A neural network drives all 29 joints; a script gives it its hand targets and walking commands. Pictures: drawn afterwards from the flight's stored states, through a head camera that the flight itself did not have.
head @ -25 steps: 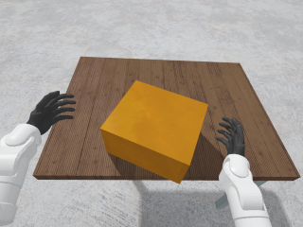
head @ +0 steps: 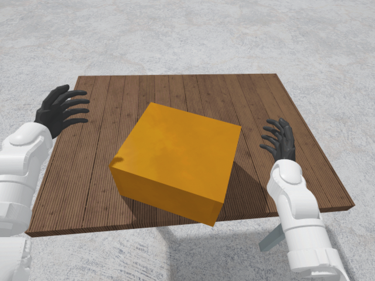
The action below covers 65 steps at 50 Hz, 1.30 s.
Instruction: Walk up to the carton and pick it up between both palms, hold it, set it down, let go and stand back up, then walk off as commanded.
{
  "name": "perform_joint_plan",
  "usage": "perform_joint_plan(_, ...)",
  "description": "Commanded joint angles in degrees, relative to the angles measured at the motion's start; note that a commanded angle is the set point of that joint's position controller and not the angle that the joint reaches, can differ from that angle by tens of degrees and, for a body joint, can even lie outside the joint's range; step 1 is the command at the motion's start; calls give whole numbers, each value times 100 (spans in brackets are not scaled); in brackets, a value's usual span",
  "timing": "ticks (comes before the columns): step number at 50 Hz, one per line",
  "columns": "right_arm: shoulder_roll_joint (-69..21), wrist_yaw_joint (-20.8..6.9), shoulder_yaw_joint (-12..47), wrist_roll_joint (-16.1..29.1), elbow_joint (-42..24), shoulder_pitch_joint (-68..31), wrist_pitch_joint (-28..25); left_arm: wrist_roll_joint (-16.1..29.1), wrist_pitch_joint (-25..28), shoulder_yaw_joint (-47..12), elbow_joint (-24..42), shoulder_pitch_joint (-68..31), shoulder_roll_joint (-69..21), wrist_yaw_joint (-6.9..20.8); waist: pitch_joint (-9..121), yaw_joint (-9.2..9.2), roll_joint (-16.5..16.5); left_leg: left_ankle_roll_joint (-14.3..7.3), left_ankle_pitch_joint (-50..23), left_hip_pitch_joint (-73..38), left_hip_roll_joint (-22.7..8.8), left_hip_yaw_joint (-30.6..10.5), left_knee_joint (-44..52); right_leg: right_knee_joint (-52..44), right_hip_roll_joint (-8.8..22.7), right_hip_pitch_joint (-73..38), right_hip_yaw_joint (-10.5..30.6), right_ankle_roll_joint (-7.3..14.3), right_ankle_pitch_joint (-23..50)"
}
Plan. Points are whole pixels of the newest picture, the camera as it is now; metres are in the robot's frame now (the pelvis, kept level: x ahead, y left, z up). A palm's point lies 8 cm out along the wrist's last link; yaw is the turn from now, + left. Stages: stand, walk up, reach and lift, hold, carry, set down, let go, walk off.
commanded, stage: reach and lift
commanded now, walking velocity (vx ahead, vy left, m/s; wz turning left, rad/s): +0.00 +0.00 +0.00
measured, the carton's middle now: (180, 160) +0.42 -0.02 -0.05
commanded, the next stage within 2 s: none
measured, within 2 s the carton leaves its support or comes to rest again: neither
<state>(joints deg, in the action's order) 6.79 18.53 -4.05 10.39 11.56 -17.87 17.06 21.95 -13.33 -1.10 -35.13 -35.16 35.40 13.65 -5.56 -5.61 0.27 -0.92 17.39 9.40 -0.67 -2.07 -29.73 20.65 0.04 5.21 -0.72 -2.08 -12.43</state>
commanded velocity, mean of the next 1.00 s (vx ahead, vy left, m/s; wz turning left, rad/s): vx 0.00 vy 0.00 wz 0.00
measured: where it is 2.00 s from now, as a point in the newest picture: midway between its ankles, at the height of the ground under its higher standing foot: outside the picture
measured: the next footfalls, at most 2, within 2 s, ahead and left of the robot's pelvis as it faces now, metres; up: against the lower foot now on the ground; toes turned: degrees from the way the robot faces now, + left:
none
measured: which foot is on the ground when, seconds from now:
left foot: down 0.00-1.00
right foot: down 0.00-1.00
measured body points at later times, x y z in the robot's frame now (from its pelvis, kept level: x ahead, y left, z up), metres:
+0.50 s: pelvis -0.01 +0.00 +0.00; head +0.01 +0.02 +0.45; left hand +0.46 +0.21 +0.15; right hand +0.37 -0.23 +0.11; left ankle -0.01 +0.10 -0.74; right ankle -0.01 -0.15 -0.74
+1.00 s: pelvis -0.02 -0.01 -0.01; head +0.06 +0.02 +0.43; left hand +0.46 +0.17 +0.04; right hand +0.36 -0.21 +0.01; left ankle -0.01 +0.10 -0.74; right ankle -0.01 -0.15 -0.74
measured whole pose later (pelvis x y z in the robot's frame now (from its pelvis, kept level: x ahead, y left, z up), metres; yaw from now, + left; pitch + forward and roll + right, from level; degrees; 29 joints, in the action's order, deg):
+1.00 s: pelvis -0.02 -0.01 -0.01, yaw -1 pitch +17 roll -2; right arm 0.8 16.2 -3.4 10.4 63.5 -40.8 -14.2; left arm 16.6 13.0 -9.1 -81.3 -56.3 25.1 10.5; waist 8.5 -9.2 0.7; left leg -0.3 14.8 37.3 -0.7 -2.1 -34.9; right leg 29.4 0.0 34.7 -0.7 -1.6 -11.7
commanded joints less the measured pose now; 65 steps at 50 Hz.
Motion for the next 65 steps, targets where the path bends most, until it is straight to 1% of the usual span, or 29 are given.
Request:
perform_joint_plan(1, 825, -105, -401, 456, 283, -2417, -411, 40, 462, -167, -207, -2973, 740, -70, 2360, -923, -503, 132, -2040, -562, -27, 149, 593, -57, -11, -55, -108, 221, 2464)
perform_joint_plan(8, 894, -177, -430, 433, 720, -3248, -720, -89, 591, -263, -748, -3397, 639, -144, 2595, -1005, -418, 195, -2281, -648, -32, 115, 547, -43, -130, 49, -228, 214, 2592)
perform_joint_plan(12, 758, -176, -125, 521, 1629, -3485, -791, -155, 768, -400, -1687, -3715, 645, -124, 2406, -1015, -342, 121, -1927, -337, 21, 107, 588, -33, -78, 106, -212, 170, 2530)
perform_joint_plan(15, 721, -218, -285, 421, 1575, -3722, -1084, -141, 980, -508, -1586, -3972, 447, -214, 2969, -1036, -447, 218, -2380, -589, 25, 121, 433, -1, -139, 409, -288, 200, 2713)
perform_joint_plan(17, 711, -237, -171, 464, 1934, -3845, -1175, -77, 1094, -629, -2253, -4046, 375, -196, 2963, -1048, -361, 186, -2267, -475, 20, 123, 367, 37, -100, 422, -267, 221, 2627)
perform_joint_plan(18, 810, -245, -202, 529, 2155, -4254, -1193, -81, 1126, -689, -2354, -4474, 479, -247, 2957, -1060, -631, 219, -2151, -432, 29, 118, 395, 1, -109, 663, -271, 239, 2373)
perform_joint_plan(19, 762, -233, -160, 525, 2451, -4005, -1228, -89, 1144, -724, -2638, -4171, 407, -225, 2773, -1121, -399, 215, -2210, -465, 9, 71, 358, -7, -133, 661, -268, 224, 2438)
perform_joint_plan(21, 838, -228, -226, 494, 2268, -4353, -1443, -17, 1316, -770, -2369, -4557, 435, -280, 3301, -1062, -521, 283, -2485, -523, 2, 87, 245, 61, -176, 750, -314, 227, 2559)
perform_joint_plan(24, 775, -250, -268, 471, 3123, -4551, -1576, -68, 1480, -903, -3029, -4723, 287, -295, 3244, -1144, -709, 301, -2379, -498, 6, 86, 171, 67, -166, 960, -356, 244, 2196)
perform_joint_plan(29, 507, -277, -51, 484, 3811, -4510, -1881, -102, 1773, -1044, -3849, -4583, -64, -271, 3093, -1131, -526, 256, -2037, -121, -27, 13, 20, 188, -162, 1361, -373, 266, 1850)
perform_joint_plan(33, 472, -288, -12, 458, 4206, -4593, -2296, -109, 2112, -1223, -3920, -4672, -360, -322, 3304, -1148, -763, 369, -2174, -25, -52, 27, -299, 400, -167, 1819, -416, 294, 1691)
perform_joint_plan(34, 398, -313, 131, 436, 4229, -4442, -2338, -148, 2158, -1152, -4104, -4501, -294, -336, 3335, -1003, -703, 327, -2058, 143, -44, 51, -395, 475, -124, 1818, -380, 296, 1630)
perform_joint_plan(36, 324, -320, 119, 414, 4426, -4405, -2521, -168, 2330, -1122, -4007, -4618, -322, -345, 3488, -986, -742, 325, -1965, 248, -20, 46, -477, 547, -126, 1993, -361, 281, 1545)
perform_joint_plan(39, 71, -257, 294, 385, 4351, -4213, -2896, -253, 2585, -838, -4177, -4323, -317, -347, 4160, -869, -427, 254, -2178, 689, 59, 118, -745, 794, -61, 1805, -253, 192, 2358)
perform_joint_plan(41, -30, -234, 193, 346, 4701, -4122, -3091, -318, 2694, -908, -4395, -4342, -432, -345, 4368, -955, -600, 291, -2187, 1003, 65, 96, -839, 974, -37, 1759, -214, 210, 2547)
perform_joint_plan(44, -100, -183, 198, 218, 4584, -4193, -3353, -450, 2908, -618, -4405, -4377, -290, -392, 4717, -758, -499, 235, -2026, 1382, 109, 208, -990, 1127, 12, 1747, -180, 156, 2432)
perform_joint_plan(46, -93, -170, 7, 164, 4886, -4253, -3527, -557, 3015, -698, -4380, -4468, -409, -468, 4898, -828, -742, 325, -2174, 1324, 80, 129, -1098, 1246, -23, 2195, -269, 156, 2397)
perform_joint_plan(47, -201, -174, 151, 118, 4884, -4072, -3562, -666, 3032, -387, -4545, -4262, -340, -478, 4827, -676, -562, 280, -2073, 1520, 77, 200, -1100, 1261, -8, 2013, -198, 173, 2382)
perform_joint_plan(48, -179, -150, 33, 143, 5159, -4039, -3648, -695, 3081, -495, -4464, -4357, -391, -482, 4875, -793, -686, 331, -2316, 1395, 68, 155, -1161, 1335, -32, 2126, -236, 168, 2554)
perform_joint_plan(52, -111, -133, -69, 150, 4977, -4354, -3906, -683, 3284, -375, -4095, -4826, -346, -613, 5426, -642, -1009, 420, -2336, 1432, 119, 189, -1363, 1448, -27, 2423, -271, 192, 2230)
perform_joint_plan(54, -98, -134, -89, 140, 4863, -4345, -4002, -673, 3302, -423, -4232, -4693, -365, -607, 5559, -700, -886, 425, -2455, 1510, 107, 179, -1493, 1544, -30, 2445, -263, 200, 2378)
perform_joint_plan(55, -102, -119, -68, 194, 4900, -4240, -4049, -681, 3267, -454, -4273, -4582, -466, -599, 5593, -762, -1058, 493, -2545, 1357, 123, 186, -1491, 1512, -39, 2490, -271, 213, 2456)
perform_joint_plan(57, 20, -130, -209, 127, 5135, -4349, -4040, -599, 3289, -629, -4523, -4594, -519, -613, 5354, -837, -1054, 515, -2472, 1267, 83, 106, -1504, 1487, -91, 2911, -368, 269, 1956)
perform_joint_plan(59, -39, -160, -82, 263, 5338, -4572, -3908, -571, 3257, -619, -4692, -4751, -525, -626, 4935, -729, -968, 456, -2201, 1338, 71, 129, -1517, 1481, -106, 3006, -336, 297, 1587)
perform_joint_plan(60, 137, -161, -215, 214, 5315, -4719, -3932, -585, 3270, -714, -4602, -4935, -527, -650, 4868, -796, -1297, 545, -2242, 1183, 44, 92, -1469, 1467, -121, 3199, -387, 336, 1359)
perform_joint_plan(61, 93, -166, -249, 214, 5533, -4632, -3892, -509, 3234, -940, -4645, -4819, -751, -655, 4674, -919, -1233, 551, -2075, 1187, 38, 115, -1459, 1395, -121, 3352, -425, 330, 1180)
perform_joint_plan(63, 73, -144, -272, 97, 5259, -4782, -3966, -515, 3274, -856, -4526, -4924, -714, -683, 4960, -894, -1091, 552, -2028, 1172, 4, 86, -1488, 1393, -142, 3312, -407, 340, 1195)
perform_joint_plan(64, 119, -207, -283, 245, 5504, -4824, -3884, -419, 3301, -1016, -4634, -4988, -776, -718, 4682, -879, -1300, 568, -1898, 1113, 15, 58, -1433, 1470, -152, 3538, -462, 368, 965)
perform_joint_plan(65, 88, -201, -255, 195, 5412, -4727, -3934, -408, 3298, -1024, -4737, -4817, -878, -713, 4627, -904, -1107, 564, -1944, 1090, -7, 20, -1434, 1430, -162, 3555, -474, 359, 941)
